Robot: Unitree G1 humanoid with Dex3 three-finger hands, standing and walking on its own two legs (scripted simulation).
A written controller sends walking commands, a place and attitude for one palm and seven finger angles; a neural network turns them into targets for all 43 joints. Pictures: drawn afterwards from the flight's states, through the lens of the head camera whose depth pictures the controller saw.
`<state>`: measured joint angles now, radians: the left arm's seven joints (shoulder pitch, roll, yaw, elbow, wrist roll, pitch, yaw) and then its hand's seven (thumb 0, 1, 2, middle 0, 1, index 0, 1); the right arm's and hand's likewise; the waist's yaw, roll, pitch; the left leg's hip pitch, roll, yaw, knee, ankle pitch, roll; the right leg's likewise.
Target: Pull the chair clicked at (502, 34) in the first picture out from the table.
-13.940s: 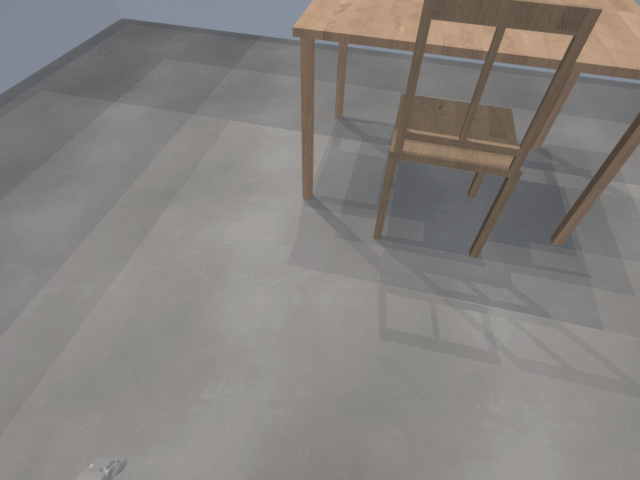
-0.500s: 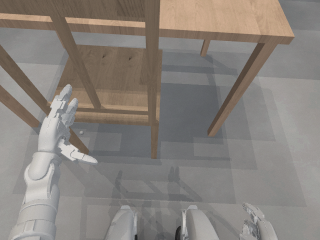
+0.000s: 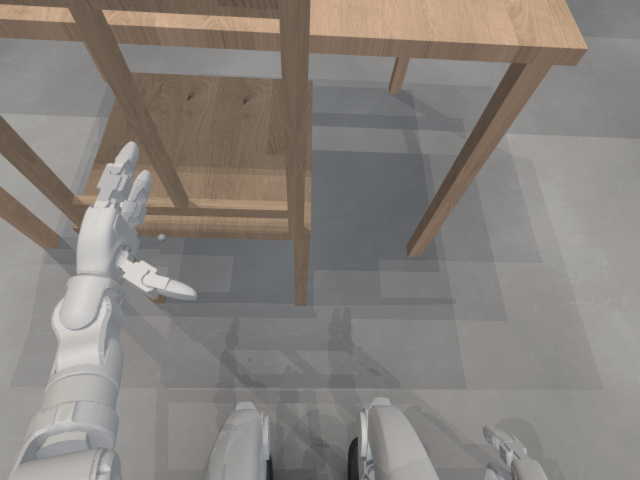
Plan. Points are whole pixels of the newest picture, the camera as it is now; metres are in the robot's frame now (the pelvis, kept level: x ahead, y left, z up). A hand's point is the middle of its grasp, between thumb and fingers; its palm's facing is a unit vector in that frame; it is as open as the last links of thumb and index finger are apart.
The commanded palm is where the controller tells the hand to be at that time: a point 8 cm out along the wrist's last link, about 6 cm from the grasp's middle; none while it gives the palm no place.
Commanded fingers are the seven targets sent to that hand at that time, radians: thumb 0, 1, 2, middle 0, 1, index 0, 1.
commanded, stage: aim the fingers beside a spindle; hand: left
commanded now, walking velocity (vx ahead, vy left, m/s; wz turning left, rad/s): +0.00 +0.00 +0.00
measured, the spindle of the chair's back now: (146, 132) +0.53 +0.23 +0.05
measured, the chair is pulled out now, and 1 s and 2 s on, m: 0.00 0.00 -0.10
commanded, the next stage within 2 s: push the fingers through the gap in 0.44 s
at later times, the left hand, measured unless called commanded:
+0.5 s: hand (161, 240) +0.39 +0.19 +0.02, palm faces -0.01 -1.00 -0.05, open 16.9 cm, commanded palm +0.36 +0.24 +0.03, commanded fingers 0.00 -0.50 0.30 -0.06 -0.08 -0.06 -0.08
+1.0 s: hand (164, 222) +0.42 +0.19 +0.03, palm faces -0.02 -1.00 -0.05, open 16.8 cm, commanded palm +0.41 +0.24 +0.03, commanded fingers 0.00 -0.50 0.30 -0.06 -0.08 -0.06 -0.08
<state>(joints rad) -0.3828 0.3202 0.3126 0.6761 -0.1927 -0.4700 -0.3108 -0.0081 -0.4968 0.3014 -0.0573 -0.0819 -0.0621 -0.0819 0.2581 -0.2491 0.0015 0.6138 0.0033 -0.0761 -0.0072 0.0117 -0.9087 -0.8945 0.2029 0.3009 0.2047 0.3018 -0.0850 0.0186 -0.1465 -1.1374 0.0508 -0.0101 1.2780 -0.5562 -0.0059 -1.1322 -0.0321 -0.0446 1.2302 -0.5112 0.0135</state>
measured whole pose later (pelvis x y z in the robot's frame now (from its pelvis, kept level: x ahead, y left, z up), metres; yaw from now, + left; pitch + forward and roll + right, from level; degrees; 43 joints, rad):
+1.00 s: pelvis +0.00 -0.01 +0.00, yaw +0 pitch +24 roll -2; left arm -0.50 0.34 0.33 0.80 -0.17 -0.49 -0.30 -0.01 -0.50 0.30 -0.06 -0.08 -0.08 -0.09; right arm 0.26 -0.26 0.00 0.63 0.00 -0.06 -0.02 0.01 -0.91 -0.89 0.20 0.30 0.20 0.30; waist -0.09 0.02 -0.14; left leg -1.16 0.05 -0.02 1.29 -0.55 -0.01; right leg -1.15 -0.03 -0.06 1.25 -0.51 0.01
